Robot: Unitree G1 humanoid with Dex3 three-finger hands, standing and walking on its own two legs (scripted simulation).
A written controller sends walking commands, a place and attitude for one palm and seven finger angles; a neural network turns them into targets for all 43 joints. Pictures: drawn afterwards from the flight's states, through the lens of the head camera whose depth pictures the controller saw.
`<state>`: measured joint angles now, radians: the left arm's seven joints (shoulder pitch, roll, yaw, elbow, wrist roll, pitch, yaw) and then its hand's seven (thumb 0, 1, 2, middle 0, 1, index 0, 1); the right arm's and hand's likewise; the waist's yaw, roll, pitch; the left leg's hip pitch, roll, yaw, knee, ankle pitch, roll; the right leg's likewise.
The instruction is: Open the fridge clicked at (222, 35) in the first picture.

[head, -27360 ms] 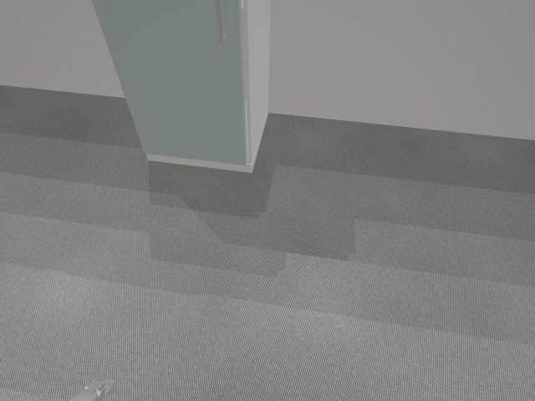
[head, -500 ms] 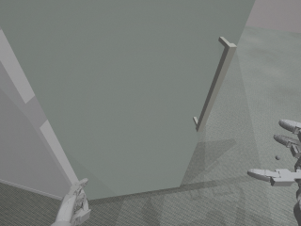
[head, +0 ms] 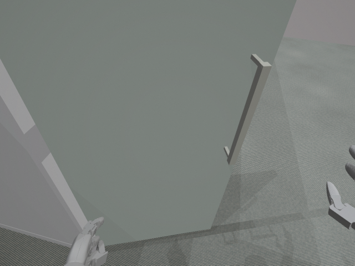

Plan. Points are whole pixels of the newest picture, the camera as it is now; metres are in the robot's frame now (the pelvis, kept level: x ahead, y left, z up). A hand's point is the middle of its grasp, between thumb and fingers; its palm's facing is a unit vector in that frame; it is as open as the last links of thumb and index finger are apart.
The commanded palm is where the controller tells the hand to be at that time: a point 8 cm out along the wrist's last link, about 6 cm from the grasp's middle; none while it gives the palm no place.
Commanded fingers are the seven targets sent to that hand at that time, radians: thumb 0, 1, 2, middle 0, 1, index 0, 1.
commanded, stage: draw the hand back to the body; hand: right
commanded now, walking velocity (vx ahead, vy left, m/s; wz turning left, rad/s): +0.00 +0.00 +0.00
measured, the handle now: (241, 117) +0.45 -0.18 +0.13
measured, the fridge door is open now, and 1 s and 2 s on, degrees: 67 67 67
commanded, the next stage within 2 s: step back with the hand held close in 0.38 s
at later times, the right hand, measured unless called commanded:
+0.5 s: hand (345, 210) +0.17 -0.28 +0.15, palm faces +0.48 +0.80 -0.36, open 7.4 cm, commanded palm +0.13 -0.30 +0.17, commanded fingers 0.00 -0.90 -0.90 0.20 0.30 0.20 0.30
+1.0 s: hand out of the picture +0.14 -0.30 +0.16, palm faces +0.42 +0.76 -0.49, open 7.4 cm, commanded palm +0.08 -0.33 +0.17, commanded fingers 0.00 -0.90 -0.90 0.20 0.30 0.20 0.30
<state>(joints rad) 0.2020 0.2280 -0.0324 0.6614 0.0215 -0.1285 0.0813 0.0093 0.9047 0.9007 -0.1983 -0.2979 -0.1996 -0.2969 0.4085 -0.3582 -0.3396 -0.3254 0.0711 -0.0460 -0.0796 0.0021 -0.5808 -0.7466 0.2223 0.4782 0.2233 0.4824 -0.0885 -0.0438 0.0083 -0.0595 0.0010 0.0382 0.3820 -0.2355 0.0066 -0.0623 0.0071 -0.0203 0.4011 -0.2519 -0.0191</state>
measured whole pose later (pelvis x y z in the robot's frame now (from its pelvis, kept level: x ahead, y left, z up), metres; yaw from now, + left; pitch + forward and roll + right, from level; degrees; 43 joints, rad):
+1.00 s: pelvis -0.07 -0.03 -0.01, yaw +1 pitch -1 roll +1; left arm 0.21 0.22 -0.01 0.54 0.00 -0.04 0.10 0.01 0.91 0.90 -0.20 -0.30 -0.20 -0.30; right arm 0.51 -0.43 -0.43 -0.47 0.02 -0.18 -0.12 0.01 -0.88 -0.90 0.22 0.30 0.22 0.30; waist -0.03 0.01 0.02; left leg -0.31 0.03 0.01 0.52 -0.19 -0.03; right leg -0.31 0.03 -0.05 0.54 -0.21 -0.07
